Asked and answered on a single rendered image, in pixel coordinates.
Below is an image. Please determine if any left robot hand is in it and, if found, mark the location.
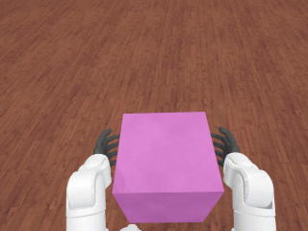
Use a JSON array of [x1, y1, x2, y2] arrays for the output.
[[93, 128, 120, 167]]

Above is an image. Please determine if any robot right forearm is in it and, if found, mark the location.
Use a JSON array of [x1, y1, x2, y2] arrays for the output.
[[223, 152, 276, 231]]

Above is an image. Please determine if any left robot shin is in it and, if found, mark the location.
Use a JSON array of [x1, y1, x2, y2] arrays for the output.
[[127, 224, 138, 228]]

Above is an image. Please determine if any carton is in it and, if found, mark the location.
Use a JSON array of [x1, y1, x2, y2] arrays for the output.
[[112, 112, 224, 223]]

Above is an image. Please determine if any right robot hand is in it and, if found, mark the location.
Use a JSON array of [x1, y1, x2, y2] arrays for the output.
[[210, 126, 240, 167]]

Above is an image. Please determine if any robot left forearm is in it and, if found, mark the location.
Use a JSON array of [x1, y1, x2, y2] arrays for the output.
[[65, 154, 112, 231]]

